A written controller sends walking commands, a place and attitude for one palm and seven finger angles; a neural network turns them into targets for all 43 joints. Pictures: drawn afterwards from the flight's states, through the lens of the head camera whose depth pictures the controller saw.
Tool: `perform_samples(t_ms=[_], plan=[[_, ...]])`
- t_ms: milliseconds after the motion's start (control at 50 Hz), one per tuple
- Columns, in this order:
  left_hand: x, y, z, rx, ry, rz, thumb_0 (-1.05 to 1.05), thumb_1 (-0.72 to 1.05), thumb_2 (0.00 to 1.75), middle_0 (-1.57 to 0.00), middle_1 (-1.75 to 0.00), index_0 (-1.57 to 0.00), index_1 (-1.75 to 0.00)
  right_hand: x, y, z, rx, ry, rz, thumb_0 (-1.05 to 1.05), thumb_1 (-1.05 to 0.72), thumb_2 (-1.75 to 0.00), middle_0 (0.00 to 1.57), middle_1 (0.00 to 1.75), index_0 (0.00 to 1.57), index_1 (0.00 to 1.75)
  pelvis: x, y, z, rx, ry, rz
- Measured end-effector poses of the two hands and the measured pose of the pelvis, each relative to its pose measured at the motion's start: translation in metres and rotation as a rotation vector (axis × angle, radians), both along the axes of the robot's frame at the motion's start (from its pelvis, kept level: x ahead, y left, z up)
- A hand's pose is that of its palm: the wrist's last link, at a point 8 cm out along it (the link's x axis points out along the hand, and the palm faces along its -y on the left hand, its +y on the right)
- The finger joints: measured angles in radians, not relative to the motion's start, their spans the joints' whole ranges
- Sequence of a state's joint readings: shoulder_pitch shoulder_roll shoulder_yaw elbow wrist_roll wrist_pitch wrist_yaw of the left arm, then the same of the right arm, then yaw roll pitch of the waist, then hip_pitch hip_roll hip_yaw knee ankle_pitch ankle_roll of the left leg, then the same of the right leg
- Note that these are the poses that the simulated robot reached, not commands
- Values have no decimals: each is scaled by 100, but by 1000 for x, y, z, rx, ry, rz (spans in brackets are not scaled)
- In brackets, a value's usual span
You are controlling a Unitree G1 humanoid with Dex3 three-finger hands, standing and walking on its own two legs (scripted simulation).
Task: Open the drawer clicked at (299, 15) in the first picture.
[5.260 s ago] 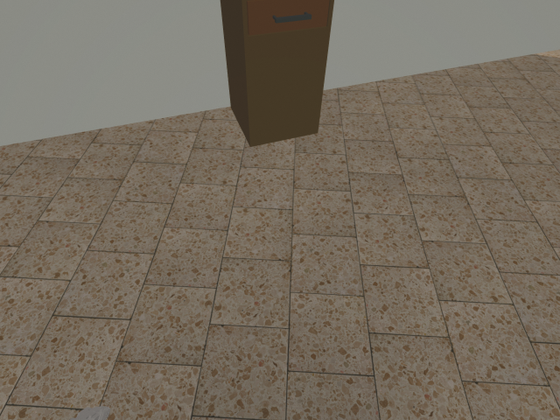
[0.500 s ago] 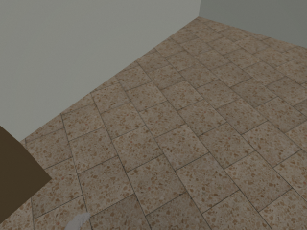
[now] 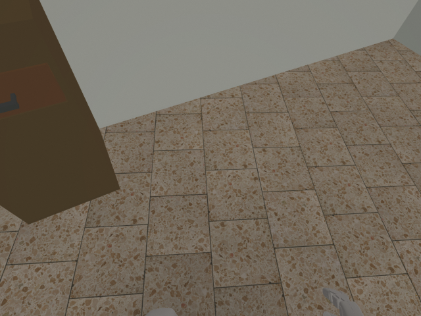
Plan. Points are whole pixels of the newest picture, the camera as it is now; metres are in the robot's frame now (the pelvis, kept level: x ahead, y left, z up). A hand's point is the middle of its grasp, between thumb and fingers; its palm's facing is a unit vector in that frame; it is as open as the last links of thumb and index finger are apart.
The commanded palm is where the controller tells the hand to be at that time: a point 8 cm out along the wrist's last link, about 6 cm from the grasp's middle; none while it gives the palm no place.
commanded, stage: turn to face it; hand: left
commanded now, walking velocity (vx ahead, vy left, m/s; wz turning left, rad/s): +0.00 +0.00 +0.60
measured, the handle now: out of the picture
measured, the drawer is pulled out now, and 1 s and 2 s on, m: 0.00 0.00 0.00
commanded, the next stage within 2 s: take the last steps up to it in 0.68 s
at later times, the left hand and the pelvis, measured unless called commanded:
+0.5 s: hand out of the picture +0.10 +0.18 -0.12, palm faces +0.26 -0.92 -0.30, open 7.4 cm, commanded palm none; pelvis +0.02 -0.05 +0.01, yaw +17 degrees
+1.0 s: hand out of the picture -0.10 +0.17 -0.17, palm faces +0.50 -0.84 -0.23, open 7.4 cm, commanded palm none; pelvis +0.01 -0.01 +0.01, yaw +26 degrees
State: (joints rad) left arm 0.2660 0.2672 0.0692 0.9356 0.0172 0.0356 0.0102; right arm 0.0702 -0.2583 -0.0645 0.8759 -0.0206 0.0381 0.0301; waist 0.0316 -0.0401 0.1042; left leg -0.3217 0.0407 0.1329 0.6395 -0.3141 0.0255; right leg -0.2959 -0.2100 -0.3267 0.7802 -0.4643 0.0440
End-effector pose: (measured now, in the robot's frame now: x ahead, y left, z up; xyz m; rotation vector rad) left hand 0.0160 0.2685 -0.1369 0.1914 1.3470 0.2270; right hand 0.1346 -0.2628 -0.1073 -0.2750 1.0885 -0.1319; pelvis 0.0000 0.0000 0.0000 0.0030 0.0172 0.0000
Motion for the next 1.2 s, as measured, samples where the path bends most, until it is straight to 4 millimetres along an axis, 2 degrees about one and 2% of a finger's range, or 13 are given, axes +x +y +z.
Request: perform_samples(t_ms=[80, 220, 320, 380, 440, 560, 680, 780, 880, 960, 1000, 1060, 1200], plan=[[-3, 15, 4, 8, 17, 52, 1, 91, 90, -20, -30, -20, -30, 11, 17, 10, -11, -8, 47, 1, -91, -90, 19, 30, 20, 30, 4, 6, 7, -18, -3, 44], [28, 13, 22, 9, -109, 89, 1, 91, 90, -20, -30, -20, -30, 7, 28, 10, 11, 65, 90, 1, -91, -90, 20, 30, 21, 30, 12, 4, 19, -21, 0, 124], [55, -2, 32, 26, -187, 97, 1, 91, 90, -20, -30, -20, -30, 0, 19, -2, 39, 111, 98, 1, -90, -90, 20, 30, 21, 30, 17, -10, 18, -9, 2, 181], [69, -17, 38, 44, -237, 100, 1, 91, 90, -20, -30, -20, -30, -2, 6, -14, 56, 140, 101, 1, -90, -90, 20, 30, 21, 30, 20, -24, 14, 3, 2, 217], [73, -33, 43, 75, -284, 103, 1, 91, 90, -20, -30, -20, -30, 1, -9, -30, 74, 159, 107, 1, -90, -90, 20, 30, 21, 30, 23, -38, 7, 12, -5, 251], [44, -59, 55, 86, -253, 169, 1, 90, 90, -20, -30, -20, -30, 15, -23, -28, 81, 189, 157, 1, -91, -90, 20, 30, 20, 30, 27, -52, 17, 43, -20, 322], [-3, -74, 49, 65, -178, 269, 1, 90, 90, -20, -30, -20, -30, 33, -17, -22, 69, 207, 240, 1, -91, -90, 19, 30, 20, 30, 27, -58, 22, 55, -20, 380], [-58, -80, 35, 33, -83, 359, 1, 90, 90, -20, -30, -20, -30, 56, 7, -16, 49, 180, 320, 1, -91, -90, 19, 30, 20, 30, 21, -52, 20, 42, -19, 412], [-117, -77, 14, -14, 12, 458, 1, 90, 90, -20, -30, -20, -30, 78, 47, -7, 26, 96, 413, 1, -91, -90, 19, 30, 20, 30, 12, -35, 12, 10, -23, 446], [-147, -69, 2, -53, 75, 505, 1, 90, 90, -20, -30, -20, -30, 79, 73, 3, 17, 37, 461, 1, -91, -90, 19, 30, 20, 30, 8, -19, 9, 3, -35, 452], [-147, -63, 4, -68, 79, 507, 1, 91, 90, -20, -30, -20, -30, 72, 79, 7, 15, 36, 458, 1, -91, -90, 19, 30, 20, 30, 9, -12, 14, -6, -42, 461], [-135, -53, 10, -76, 38, 504, 1, 91, 90, -20, -30, -20, -30, 55, 83, 9, 11, 78, 447, 1, -91, -90, 20, 30, 20, 30, 14, -2, 21, -12, -45, 476], [-75, -28, 17, -66, -58, 470, 1, 91, 90, -20, -30, -20, -30, 9, 76, -3, 10, 242, 373, 1, -91, -90, 20, 30, 20, 30, 38, 17, 24, -2, -42, 495]])
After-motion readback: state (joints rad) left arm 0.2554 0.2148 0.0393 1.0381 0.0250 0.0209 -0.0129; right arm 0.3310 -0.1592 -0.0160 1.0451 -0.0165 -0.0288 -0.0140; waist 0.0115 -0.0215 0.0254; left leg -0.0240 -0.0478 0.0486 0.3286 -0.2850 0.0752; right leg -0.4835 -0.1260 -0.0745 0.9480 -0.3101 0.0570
